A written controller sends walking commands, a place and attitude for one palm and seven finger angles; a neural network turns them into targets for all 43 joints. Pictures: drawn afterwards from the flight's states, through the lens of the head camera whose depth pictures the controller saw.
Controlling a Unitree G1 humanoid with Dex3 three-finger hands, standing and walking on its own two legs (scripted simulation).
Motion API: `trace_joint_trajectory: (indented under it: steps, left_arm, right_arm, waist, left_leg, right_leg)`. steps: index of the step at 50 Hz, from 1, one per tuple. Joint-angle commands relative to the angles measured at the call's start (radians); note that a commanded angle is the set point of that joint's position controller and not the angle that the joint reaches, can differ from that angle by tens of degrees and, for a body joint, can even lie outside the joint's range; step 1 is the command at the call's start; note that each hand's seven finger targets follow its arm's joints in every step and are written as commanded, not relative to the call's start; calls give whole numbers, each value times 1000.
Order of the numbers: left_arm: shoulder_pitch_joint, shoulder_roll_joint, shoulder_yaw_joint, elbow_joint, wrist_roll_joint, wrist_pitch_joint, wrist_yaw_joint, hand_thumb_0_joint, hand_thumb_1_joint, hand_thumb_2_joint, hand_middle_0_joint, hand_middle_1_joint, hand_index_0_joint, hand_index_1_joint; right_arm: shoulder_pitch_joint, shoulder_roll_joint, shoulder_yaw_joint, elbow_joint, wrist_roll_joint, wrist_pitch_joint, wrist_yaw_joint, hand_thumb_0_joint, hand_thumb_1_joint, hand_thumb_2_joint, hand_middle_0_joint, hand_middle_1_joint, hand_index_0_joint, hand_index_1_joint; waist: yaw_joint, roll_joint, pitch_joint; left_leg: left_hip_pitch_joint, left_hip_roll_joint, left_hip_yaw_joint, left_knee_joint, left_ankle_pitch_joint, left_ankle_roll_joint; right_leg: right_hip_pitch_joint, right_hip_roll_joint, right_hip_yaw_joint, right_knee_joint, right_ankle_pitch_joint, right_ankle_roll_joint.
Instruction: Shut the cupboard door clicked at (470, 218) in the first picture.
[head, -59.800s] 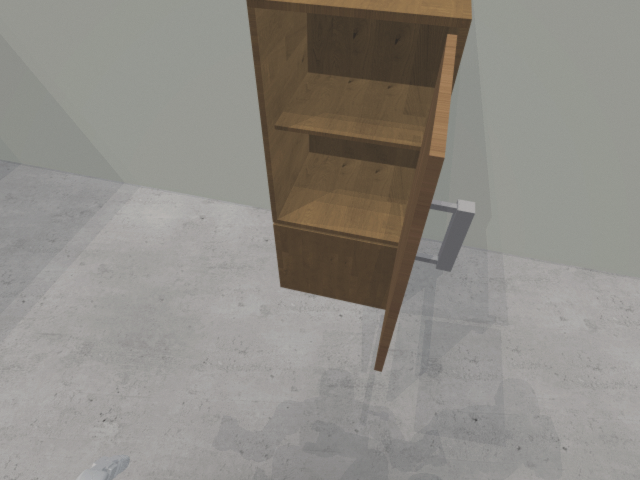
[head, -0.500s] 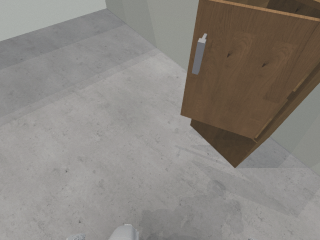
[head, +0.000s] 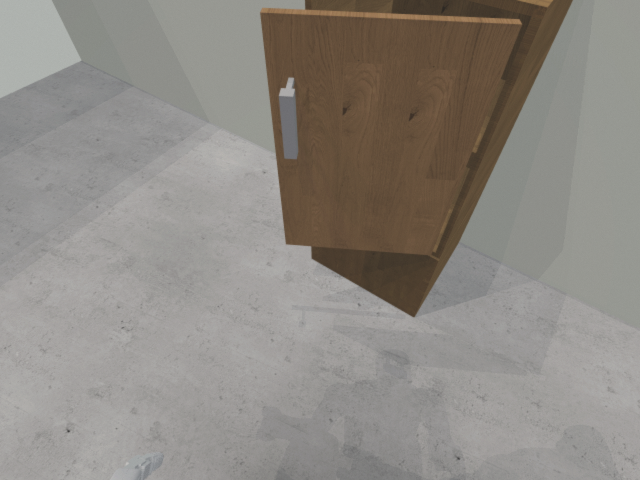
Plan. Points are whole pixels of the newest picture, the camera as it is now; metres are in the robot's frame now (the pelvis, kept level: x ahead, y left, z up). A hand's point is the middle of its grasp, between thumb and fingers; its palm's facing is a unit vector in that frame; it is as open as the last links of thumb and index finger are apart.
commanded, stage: turn to face it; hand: left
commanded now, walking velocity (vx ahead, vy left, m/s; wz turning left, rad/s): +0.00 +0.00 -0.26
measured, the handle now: (290, 118) +0.69 +0.08 +0.05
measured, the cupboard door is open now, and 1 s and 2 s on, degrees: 29 29 29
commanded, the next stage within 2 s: take the last steps up to it in 0.02 s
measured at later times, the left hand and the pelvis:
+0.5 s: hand out of the picture +0.13 +0.19 -0.16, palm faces -0.10 -0.98 -0.15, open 7.4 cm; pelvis +0.06 +0.01 +0.02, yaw -7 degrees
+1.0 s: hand (283, 382) +0.28 +0.07 -0.15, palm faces -0.10 -0.97 -0.23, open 7.2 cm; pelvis +0.19 -0.10 +0.02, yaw -8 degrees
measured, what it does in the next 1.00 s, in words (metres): walks ahead: left foot, then right foot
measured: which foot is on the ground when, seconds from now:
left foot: down 0.00-0.00, up 0.02-0.32, down 0.34-0.78, up 0.80-1.00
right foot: down 0.00-0.34, up 0.36-0.74, down 0.76-1.00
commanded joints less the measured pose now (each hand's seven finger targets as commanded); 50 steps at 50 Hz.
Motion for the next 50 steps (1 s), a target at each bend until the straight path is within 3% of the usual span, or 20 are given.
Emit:
trace_joint_trajectory:
  steps: [1, 2, 3, 6, 11, 14, 15, 16, 17, 18, 24, 27, 33, 36, 37, 38, 39, 40, 44, 50]
  left_arm:
    - [177, 237, 38, -1, -4, -33, 35, 0, 900, 900, -200, -300, -200, -300]
    - [122, 209, 34, -14, -2, -30, 37, 0, 900, 900, -200, -300, -200, -300]
    - [80, 185, 36, -17, 1, -36, 47, 0, 900, 900, -200, -300, -200, -300]
    - [28, 125, 13, -27, -4, -43, 49, 0, 900, 900, -200, -300, -200, -300]
    - [75, 144, 24, 5, 4, -52, 37, 0, 900, 900, -200, -300, -200, -300]
    - [46, 135, 27, 21, -4, -51, 25, 0, 900, 900, -200, -300, -200, -300]
    - [43, 96, 18, 18, -8, -48, 19, 0, 900, 900, -200, -300, -200, -300]
    - [57, 26, 4, 2, -16, -44, 11, 0, 900, 900, -200, -300, -200, -300]
    - [10, 12, -2, -34, -11, -45, 7, 0, 900, 900, -200, -300, -200, -300]
    - [-41, 42, 8, -51, 1, -45, 1, 0, 900, 900, -200, -300, -200, -300]
    - [44, 9, 11, 30, 4, -39, -20, 0, 900, 900, -200, -300, -200, -300]
    - [21, -15, -1, 34, 1, -41, -16, 0, 900, 900, -200, -300, -200, -300]
    - [-58, -27, -12, 23, -1, -51, -15, 0, 900, 900, -200, -300, -200, -300]
    - [93, 8, 2, 78, 0, -64, -9, 0, 900, 900, -200, -300, -200, -300]
    - [216, 56, 15, 120, 3, -77, -1, 0, 900, 900, -200, -300, -200, -300]
    - [352, 152, 39, 163, 9, -92, 15, 0, 900, 900, -200, -300, -200, -300]
    - [370, 191, 41, 173, -9, -91, 23, 0, 900, 900, -200, -300, -200, -300]
    - [301, 168, 33, 155, -14, -80, 33, 0, 900, 900, -200, -300, -200, -300]
    - [112, 17, -8, 120, -12, -98, 42, 0, 900, 900, -200, -300, -200, -300]
    - [117, 2, -30, 133, -4, -109, 59, 0, 900, 900, -200, -300, -200, -300]
  right_arm:
    - [-84, -87, -17, -102, 18, 4, -7, 0, -900, -900, 200, 300, 200, 300]
    - [-99, -68, -20, -99, 15, 7, -3, 0, -900, -900, 200, 300, 200, 300]
    - [-66, -75, -20, -78, 11, 5, -7, 0, -900, -900, 200, 300, 200, 300]
    - [-20, -79, -18, -34, 11, 1, 1, 0, -900, -900, 200, 300, 200, 300]
    - [-42, -48, -10, -41, 3, -19, 10, 0, -900, -900, 200, 300, 200, 300]
    - [67, -44, -4, -6, -2, -47, 7, 0, -900, -900, 200, 300, 200, 300]
    - [135, -72, -9, 15, -3, -59, 3, 0, -900, -900, 200, 300, 200, 300]
    - [208, -165, -30, 35, -16, -68, -4, 0, -900, -900, 200, 300, 200, 300]
    - [278, -237, -43, 37, -23, -67, -16, 0, -900, -900, 200, 300, 200, 300]
    - [256, -237, -41, 26, -20, -60, -19, 0, -900, -900, 200, 300, 200, 300]
    - [145, -103, -3, 18, -9, -96, -23, 0, -900, -900, 200, 300, 200, 300]
    - [198, -95, -5, 49, -7, -98, -23, 0, -900, -900, 200, 300, 200, 300]
    - [218, -101, -18, 92, -15, -78, -14, 0, -900, -900, 200, 300, 200, 300]
    - [173, -103, -18, 95, -5, -70, -11, 0, -900, -900, 200, 300, 200, 300]
    - [160, -86, -15, 96, 6, -73, -4, 0, -900, -900, 200, 300, 200, 300]
    - [162, -21, -4, 76, 20, -78, 7, 0, -900, -900, 200, 300, 200, 300]
    - [143, -12, -1, 50, 23, -67, 1, 0, -900, -900, 200, 300, 200, 300]
    - [119, -21, -7, 45, 19, -55, 2, 0, -900, -900, 200, 300, 200, 300]
    - [113, 25, -3, 93, 5, -44, 0, 0, -900, -900, 200, 300, 200, 300]
    - [87, 68, 21, 100, 20, -19, -2, 0, -900, -900, 200, 300, 200, 300]
  waist:
    - [94, -227, -96]
    - [66, -170, -33]
    - [40, -291, -55]
    - [5, -204, -94]
    - [35, -167, -80]
    - [-19, -143, -62]
    - [-47, -40, -69]
    - [-71, 239, -66]
    - [-103, 333, -32]
    - [-96, 197, 33]
    - [-5, 112, 37]
    - [-16, 113, -7]
    - [-41, 158, 26]
    - [39, 96, -27]
    - [95, 0, -93]
    - [143, -231, -195]
    - [128, -297, -183]
    - [106, -184, -89]
    - [4, -120, -46]
    - [-2, -75, -99]
  left_leg:
    - [-280, -58, -187, 434, -274, -22]
    - [-332, -59, -217, 483, -206, -22]
    - [-384, -56, -221, 513, -181, -29]
    - [-280, -57, -210, 475, -59, -44]
    - [-183, -79, -149, 174, -78, -41]
    - [63, -115, -100, -113, 68, -28]
    - [205, -93, -155, -218, 65, -17]
    - [299, 118, -447, -347, -110, 50]
    - [279, 320, -714, -465, -234, 149]
    - [181, 354, -718, -499, -280, 197]
    - [149, 160, -308, -460, 169, 126]
    - [235, 149, -224, -417, 387, 135]
    - [209, 166, -177, -360, 409, 145]
    - [112, 129, -135, -198, 428, 103]
    - [11, 66, -86, -36, 392, 67]
    - [-191, -60, -16, 217, 68, 23]
    - [-260, -110, -98, 446, -306, 21]
    - [-278, -79, -171, 516, -278, 33]
    - [-221, -20, -209, 494, -43, 9]
    - [-111, -80, -180, 168, 29, -26]
  right_leg:
    - [145, -388, 418, -275, 456, -236]
    - [123, -324, 354, -282, 412, -220]
    - [167, -298, 376, -272, 434, -211]
    - [130, -215, 206, -221, 549, -183]
    - [120, -217, 263, -273, 188, -208]
    - [-22, -158, 244, -220, -51, -161]
    - [-140, -100, 205, -116, -149, -120]
    - [-310, 27, 99, 122, -212, -59]
    - [-434, 70, 30, 361, -301, -32]
    - [-447, 2, 112, 491, -241, -46]
    - [-401, -32, 88, 552, 50, -3]
    - [-388, -33, 51, 437, 78, 6]
    - [-240, -21, -34, 115, 62, -9]
    - [56, 26, -59, -64, 140, -31]
    - [260, -12, 6, -113, 164, -54]
    - [459, -247, 303, -191, 162, -135]
    - [396, -383, 479, -318, 165, -218]
    - [286, -374, 437, -354, 91, -238]
    - [93, -258, 168, -337, 378, -188]
    - [132, -237, 89, -241, 900, -166]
